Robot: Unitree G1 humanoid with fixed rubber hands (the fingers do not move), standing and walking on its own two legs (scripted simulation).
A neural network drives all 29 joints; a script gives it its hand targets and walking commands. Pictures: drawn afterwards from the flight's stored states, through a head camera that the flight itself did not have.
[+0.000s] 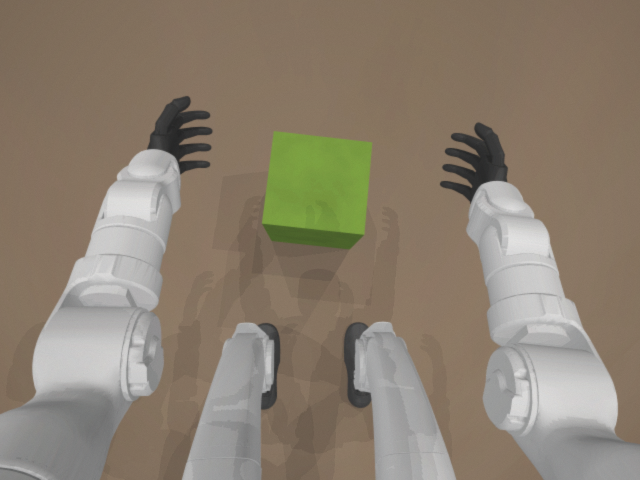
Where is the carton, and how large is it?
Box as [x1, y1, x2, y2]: [262, 131, 371, 248]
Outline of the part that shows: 274,131 262,224 271,240 350,248 363,235 364,232 371,142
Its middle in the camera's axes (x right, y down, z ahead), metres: +0.00 -0.09 +0.93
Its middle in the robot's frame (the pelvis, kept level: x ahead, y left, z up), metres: +0.53 -0.02 -0.54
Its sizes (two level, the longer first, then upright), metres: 0.210 0.200 0.250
